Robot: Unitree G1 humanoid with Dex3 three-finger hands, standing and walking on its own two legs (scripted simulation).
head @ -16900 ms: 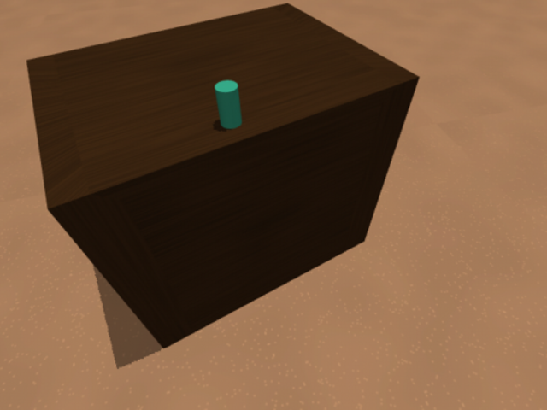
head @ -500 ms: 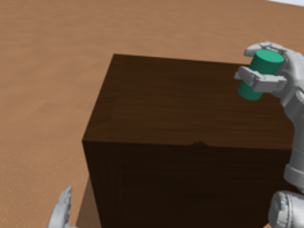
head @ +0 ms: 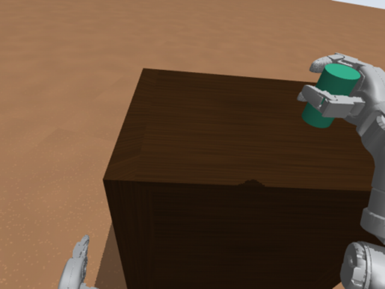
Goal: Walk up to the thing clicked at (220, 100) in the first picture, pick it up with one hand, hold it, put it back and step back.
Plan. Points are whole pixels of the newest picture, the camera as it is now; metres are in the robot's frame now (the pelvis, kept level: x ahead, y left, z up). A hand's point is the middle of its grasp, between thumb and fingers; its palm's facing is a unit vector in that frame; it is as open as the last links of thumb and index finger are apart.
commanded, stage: hold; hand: right
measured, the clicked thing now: (328, 97) +0.33 -0.18 +0.31
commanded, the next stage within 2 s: crouch in 1.10 s
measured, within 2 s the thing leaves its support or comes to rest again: neither
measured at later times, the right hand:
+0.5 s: hand (322, 95) +0.33 -0.16 +0.32, palm faces +0.01 +1.00 -0.03, open 6.9 cm
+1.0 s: hand (326, 90) +0.33 -0.17 +0.33, palm faces +0.02 +1.00 -0.04, open 6.9 cm
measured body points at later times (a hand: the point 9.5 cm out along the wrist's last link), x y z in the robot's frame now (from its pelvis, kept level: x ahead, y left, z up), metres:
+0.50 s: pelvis -0.01 +0.00 +0.00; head -0.07 +0.04 +0.44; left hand +0.17 +0.26 -0.08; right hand +0.32 -0.22 +0.32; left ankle +0.02 +0.12 -0.73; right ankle +0.02 -0.14 -0.73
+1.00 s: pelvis +0.00 +0.00 +0.00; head -0.06 +0.04 +0.44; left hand +0.17 +0.25 -0.08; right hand +0.32 -0.22 +0.33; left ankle +0.02 +0.12 -0.73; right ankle +0.02 -0.14 -0.73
